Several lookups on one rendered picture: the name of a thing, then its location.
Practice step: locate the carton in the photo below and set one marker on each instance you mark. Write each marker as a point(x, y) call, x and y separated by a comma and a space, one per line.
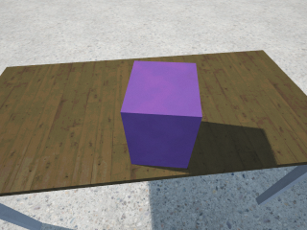
point(161, 113)

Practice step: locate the table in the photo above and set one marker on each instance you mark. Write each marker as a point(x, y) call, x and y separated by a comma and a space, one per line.
point(61, 126)

